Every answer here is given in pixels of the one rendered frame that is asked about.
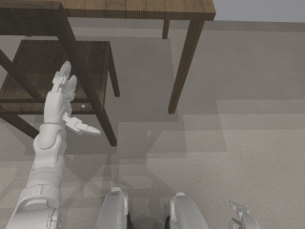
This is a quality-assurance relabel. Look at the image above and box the left robot thigh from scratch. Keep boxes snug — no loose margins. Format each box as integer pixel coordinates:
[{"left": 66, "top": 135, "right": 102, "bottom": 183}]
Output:
[{"left": 94, "top": 191, "right": 129, "bottom": 229}]

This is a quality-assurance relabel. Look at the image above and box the robot right hand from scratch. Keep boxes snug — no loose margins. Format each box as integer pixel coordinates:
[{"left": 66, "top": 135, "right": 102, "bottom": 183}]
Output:
[{"left": 226, "top": 200, "right": 260, "bottom": 229}]

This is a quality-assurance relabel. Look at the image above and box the robot left hand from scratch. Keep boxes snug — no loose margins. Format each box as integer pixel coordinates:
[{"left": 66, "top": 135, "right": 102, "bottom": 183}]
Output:
[{"left": 44, "top": 61, "right": 101, "bottom": 135}]

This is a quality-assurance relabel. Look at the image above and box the robot right shin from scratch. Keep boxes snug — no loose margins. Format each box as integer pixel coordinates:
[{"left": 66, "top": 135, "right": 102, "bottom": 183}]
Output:
[{"left": 170, "top": 192, "right": 185, "bottom": 229}]

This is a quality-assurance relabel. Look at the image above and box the left robot upper arm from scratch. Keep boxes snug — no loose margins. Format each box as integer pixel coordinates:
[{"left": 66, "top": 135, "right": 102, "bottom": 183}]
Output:
[{"left": 8, "top": 207, "right": 63, "bottom": 229}]

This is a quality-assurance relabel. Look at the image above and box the left robot forearm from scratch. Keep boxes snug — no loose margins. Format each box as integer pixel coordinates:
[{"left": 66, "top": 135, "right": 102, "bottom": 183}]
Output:
[{"left": 5, "top": 123, "right": 67, "bottom": 229}]

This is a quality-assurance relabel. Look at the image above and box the chair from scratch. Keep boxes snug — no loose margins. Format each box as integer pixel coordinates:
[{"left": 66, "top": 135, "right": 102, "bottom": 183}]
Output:
[{"left": 0, "top": 0, "right": 120, "bottom": 147}]

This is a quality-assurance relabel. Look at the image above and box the table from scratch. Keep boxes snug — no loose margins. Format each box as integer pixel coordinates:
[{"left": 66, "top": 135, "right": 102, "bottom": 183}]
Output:
[{"left": 22, "top": 0, "right": 216, "bottom": 115}]

